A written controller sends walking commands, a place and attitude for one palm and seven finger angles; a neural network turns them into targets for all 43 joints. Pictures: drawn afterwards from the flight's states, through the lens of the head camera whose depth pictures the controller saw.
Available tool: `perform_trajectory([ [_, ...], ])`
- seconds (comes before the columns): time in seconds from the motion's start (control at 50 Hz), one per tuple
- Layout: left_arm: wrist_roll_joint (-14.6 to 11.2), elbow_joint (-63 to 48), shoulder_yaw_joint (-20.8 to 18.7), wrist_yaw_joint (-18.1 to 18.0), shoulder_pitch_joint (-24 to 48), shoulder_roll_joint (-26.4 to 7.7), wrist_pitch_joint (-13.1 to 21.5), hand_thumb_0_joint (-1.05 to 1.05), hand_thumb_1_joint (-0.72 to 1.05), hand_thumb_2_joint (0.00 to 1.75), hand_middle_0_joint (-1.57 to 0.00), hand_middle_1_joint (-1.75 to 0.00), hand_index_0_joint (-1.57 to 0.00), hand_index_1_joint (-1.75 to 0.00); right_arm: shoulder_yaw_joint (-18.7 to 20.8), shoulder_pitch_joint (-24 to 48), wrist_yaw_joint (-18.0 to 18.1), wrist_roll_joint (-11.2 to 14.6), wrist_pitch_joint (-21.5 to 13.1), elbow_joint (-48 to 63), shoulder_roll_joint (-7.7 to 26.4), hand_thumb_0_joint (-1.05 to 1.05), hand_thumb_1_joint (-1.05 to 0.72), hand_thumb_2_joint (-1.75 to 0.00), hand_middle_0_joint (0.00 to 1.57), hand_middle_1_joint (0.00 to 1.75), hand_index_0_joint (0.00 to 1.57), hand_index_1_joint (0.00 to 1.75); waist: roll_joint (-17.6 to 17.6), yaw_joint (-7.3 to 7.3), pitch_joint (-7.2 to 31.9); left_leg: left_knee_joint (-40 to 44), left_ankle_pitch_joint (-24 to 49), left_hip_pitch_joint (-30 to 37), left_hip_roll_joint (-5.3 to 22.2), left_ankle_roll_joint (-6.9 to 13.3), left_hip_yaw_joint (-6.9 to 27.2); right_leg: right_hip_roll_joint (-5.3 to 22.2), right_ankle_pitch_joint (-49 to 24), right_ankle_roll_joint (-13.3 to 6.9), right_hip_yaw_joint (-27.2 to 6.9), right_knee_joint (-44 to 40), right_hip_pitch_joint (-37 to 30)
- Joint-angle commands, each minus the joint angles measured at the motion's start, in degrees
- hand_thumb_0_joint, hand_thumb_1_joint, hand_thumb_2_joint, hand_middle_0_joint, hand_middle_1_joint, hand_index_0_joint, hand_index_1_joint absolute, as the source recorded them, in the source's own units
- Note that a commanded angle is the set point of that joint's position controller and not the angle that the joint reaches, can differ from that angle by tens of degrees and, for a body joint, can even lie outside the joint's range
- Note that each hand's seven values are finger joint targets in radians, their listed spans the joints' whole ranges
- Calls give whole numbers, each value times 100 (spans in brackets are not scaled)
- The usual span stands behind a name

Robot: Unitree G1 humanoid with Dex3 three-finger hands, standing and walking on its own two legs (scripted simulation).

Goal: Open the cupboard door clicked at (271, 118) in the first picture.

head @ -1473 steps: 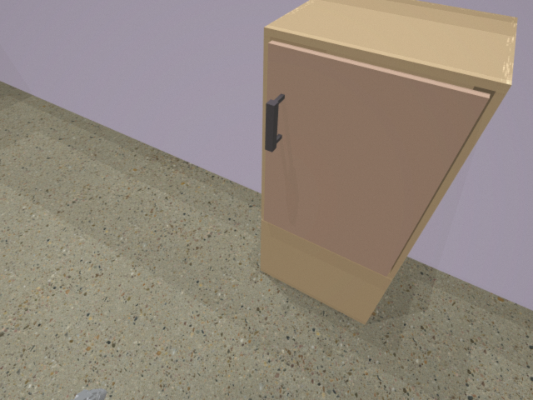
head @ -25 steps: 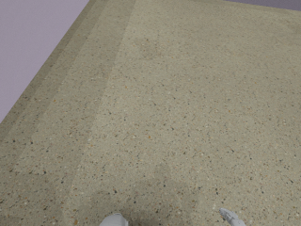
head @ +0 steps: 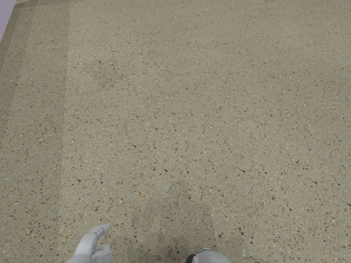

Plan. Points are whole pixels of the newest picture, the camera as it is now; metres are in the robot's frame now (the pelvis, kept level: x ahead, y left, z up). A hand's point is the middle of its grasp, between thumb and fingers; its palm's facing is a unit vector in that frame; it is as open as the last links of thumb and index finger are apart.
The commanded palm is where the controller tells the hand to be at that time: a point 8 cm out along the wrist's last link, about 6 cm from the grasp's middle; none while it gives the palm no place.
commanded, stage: walk to a spot facing it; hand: left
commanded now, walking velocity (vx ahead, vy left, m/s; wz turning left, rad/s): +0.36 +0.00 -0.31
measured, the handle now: out of the picture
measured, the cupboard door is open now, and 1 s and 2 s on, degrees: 38 38 38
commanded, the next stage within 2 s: turn to face it in 0.28 s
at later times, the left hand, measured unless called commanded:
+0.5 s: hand (123, 244) +0.19 +0.14 -0.16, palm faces +0.04 -0.99 -0.15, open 7.3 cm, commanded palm none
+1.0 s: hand (128, 141) +0.49 +0.16 -0.13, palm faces +0.18 -0.95 -0.27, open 7.3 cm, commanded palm none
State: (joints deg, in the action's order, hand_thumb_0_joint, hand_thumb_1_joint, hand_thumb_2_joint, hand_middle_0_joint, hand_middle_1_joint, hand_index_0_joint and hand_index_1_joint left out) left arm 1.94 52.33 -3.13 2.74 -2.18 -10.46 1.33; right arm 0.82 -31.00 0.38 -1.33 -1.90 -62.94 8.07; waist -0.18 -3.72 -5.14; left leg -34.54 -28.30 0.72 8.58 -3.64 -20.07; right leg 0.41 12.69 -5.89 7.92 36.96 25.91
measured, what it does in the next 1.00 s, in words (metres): walks ahead: left foot, then right foot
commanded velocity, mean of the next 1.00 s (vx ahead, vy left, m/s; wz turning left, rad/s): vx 0.11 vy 0.00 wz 0.38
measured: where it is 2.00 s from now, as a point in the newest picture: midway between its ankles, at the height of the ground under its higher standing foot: (188, 211)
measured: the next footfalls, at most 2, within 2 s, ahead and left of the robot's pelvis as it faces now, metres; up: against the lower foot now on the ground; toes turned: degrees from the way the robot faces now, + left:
left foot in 0.52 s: +0.40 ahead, +0.06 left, +0.00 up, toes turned +4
right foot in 0.98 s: +0.44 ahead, -0.17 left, +0.00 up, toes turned +11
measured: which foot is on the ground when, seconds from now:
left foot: up 0.00-0.50, down 0.52-0.98, up 1.00-1.00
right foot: down 0.00-0.52, up 0.54-0.96, down 0.98-1.00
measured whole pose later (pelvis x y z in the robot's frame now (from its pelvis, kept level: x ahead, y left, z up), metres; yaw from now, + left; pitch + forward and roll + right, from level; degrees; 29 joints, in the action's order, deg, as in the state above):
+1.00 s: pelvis +0.38 -0.06 +0.01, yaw +11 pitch +3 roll +0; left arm 0.9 50.8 -3.2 -1.1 -4.3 -12.4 0.3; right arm 4.2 -16.3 0.3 -0.6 1.7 -57.2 12.1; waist 1.3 -2.6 -2.6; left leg -34.8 -17.0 -20.2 -2.9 0.0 6.6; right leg 0.3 15.9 1.6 0.9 31.4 18.0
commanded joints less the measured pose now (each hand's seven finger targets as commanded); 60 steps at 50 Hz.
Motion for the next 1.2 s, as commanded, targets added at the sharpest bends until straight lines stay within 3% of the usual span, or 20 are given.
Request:
perform_trajectory([
  [0.0,-193,424,-473,-286,-2447,-1734,140,0,90,90,-20,-30,-20,-30,230,825,29,128,-181,900,860,0,-90,-90,20,30,20,30,-893,1185,1673,-4962,-323,-4171,-398,175,1750,2427,-871,-1184,-4068,-1891,-4302],
  [0.04,-194,275,-275,-336,-1613,-1050,140,0,90,90,-20,-30,-20,-30,266,1306,26,74,-137,911,651,0,-90,-90,20,30,20,30,-92,719,558,-4458,706,-3989,37,143,1982,1917,-1099,-777,-2877,-2084,-2537],
  [0.12,-114,373,-77,-309,-1223,-539,346,0,90,90,-20,-30,-20,-30,241,622,-21,-24,75,513,291,0,-90,-90,20,30,20,30,-470,66,273,-3112,1286,-2980,6,68,1839,1097,-1440,-357,-1429,-2462,-1148],
  [0.36,-115,930,28,-388,-2257,-509,454,0,90,90,-20,-30,-20,-30,188,2844,-145,61,-42,1004,410,0,-90,-90,20,30,20,30,-488,498,-92,-948,1704,-3785,-392,203,1510,1232,-4348,-272,-1218,-2098,-2940],
  [0.44,-110,1028,33,-469,-2133,-735,453,0,90,90,-20,-30,-20,-30,179,2019,-45,51,-87,644,518,0,-90,-90,20,30,20,30,-516,37,327,25,1893,-2299,-1173,532,1090,1093,-6534,134,-533,-836,-3166],
  [0.46,-145,1028,32,-485,-2086,-785,433,0,90,90,-20,-30,-20,-30,214,1404,-11,30,-105,427,689,0,-90,-90,20,30,20,30,-497,-228,713,502,2707,-1393,-1184,645,1179,983,-6339,351,-382,76,-2932],
  [0.48,-212,941,26,-479,-2126,-745,413,0,90,90,-20,-30,-20,-30,304,758,26,-34,-110,312,1078,0,-90,-90,20,30,20,30,-21,-458,1275,312,4846,114,-408,1021,1944,690,-4724,611,-156,1363,-1814],
  [0.5,-354,803,88,-459,-2374,-426,413,0,90,90,-20,-30,-20,-30,400,282,84,-76,-103,310,1554,0,-90,-90,20,30,20,30,1248,-437,2169,110,7713,1512,1291,2031,4068,-64,240,773,-170,3525,-278],
  [0.52,-303,579,98,-493,-2108,-409,356,0,90,90,-20,-30,-20,-30,376,313,103,66,6,352,1558,0,-90,-90,20,30,20,30,896,-237,2113,597,8234,907,1613,2364,4473,-87,2066,622,-838,4163,-158],
  [0.58,-128,423,-10,-455,-1497,-279,134,0,90,90,-20,-30,-20,-30,266,1253,211,43,-60,592,1033,0,-90,-90,20,30,20,30,627,179,452,1341,5894,-1120,1019,1837,3677,380,1379,877,-1028,3816,296],
  [0.66,-97,399,-87,-404,-1783,-176,-123,0,90,90,-20,-30,-20,-30,299,1669,165,38,-36,794,1145,0,-90,-90,20,30,20,30,297,528,922,1362,5172,-1531,458,1457,2912,337,930,1038,-842,2829,-124],
  [0.76,-80,14,-149,-366,-1026,-309,-223,0,90,90,-20,-30,-20,-30,401,1609,88,-3,91,877,1263,0,-90,-90,20,30,20,30,774,408,752,1607,3453,-1854,244,1364,3335,297,598,1118,-769,1986,40],
  [0.84,-104,-270,-112,-372,-527,-429,-179,0,90,90,-20,-30,-20,-30,487,1452,75,-27,174,903,1374,0,-90,-90,20,30,20,30,883,267,771,1292,3871,-1594,210,1350,3708,52,869,1089,-674,985,-165],
  [0.92,-149,-283,-130,-406,-940,-627,-49,0,90,90,-20,-30,-20,-30,565,1672,76,24,246,1037,1457,0,-90,-90,20,30,20,30,921,493,975,625,3985,-1758,-1,1043,3846,-84,173,984,-680,-873,-1412],
  [0.94,-139,-236,-173,-435,-1151,-844,20,0,90,90,-20,-30,-20,-30,548,1638,44,73,228,1075,1297,0,-90,-90,20,30,20,30,434,569,1196,271,3204,-2330,-239,749,3702,356,-593,910,-995,-1602,-2443],
  [0.96,-67,-201,-286,-499,-1363,-1390,62,0,90,90,-20,-30,-20,-30,502,1508,7,135,193,1146,922,0,-90,-90,20,30,20,30,-1096,618,1544,-903,1022,-3389,-961,273,2708,1877,-1946,488,-2268,-1785,-3611],
  [0.98,-56,-215,-291,-510,-1471,-1628,31,0,90,90,-20,-30,-20,-30,523,1615,24,92,219,1248,969,0,-90,-90,20,30,20,30,-1667,664,1453,-2392,-1148,-3709,-1235,63,2139,3050,-3410,-216,-2966,-1618,-3181],
  [1.0,-64,-278,-218,-521,-1352,-1466,24,0,90,90,-20,-30,-20,-30,529,1666,2,47,279,1255,1113,0,-90,-90,20,30,20,30,-1067,607,1156,-3265,-838,-3610,-940,99,2385,2870,-3302,-472,-2489,-1524,-2590],
  [1.06,-104,-372,-92,-526,-771,-946,-2,0,90,90,-20,-30,-20,-30,488,1847,-101,39,456,1114,954,0,-90,-90,20,30,20,30,-1025,248,556,-3830,174,-3683,-655,-45,2204,1916,-3462,-40,-1149,-1486,-2047],
  [1.18,-75,-297,-139,-497,-1301,-1071,27,0,90,90,-20,-30,-20,-30,403,2424,-190,50,528,1265,872,0,-90,-90,20,30,20,30,-1004,420,583,-2616,428,-3412,-668,-120,1766,1806,-3811,140,-425,-1397,-2499],
])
